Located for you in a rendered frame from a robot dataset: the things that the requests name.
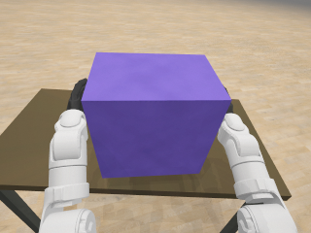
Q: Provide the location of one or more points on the carton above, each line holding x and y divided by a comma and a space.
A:
152, 114

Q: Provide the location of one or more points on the table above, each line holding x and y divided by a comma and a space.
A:
25, 159

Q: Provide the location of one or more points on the right robot hand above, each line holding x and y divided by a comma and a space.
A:
230, 108

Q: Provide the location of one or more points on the right robot upper arm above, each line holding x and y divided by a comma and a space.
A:
264, 218

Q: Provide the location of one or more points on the robot right forearm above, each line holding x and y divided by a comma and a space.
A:
252, 182

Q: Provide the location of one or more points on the robot left forearm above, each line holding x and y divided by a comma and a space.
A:
67, 164

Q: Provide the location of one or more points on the left robot upper arm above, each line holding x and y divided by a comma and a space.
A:
71, 221

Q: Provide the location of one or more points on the left robot hand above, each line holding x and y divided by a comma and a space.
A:
75, 100

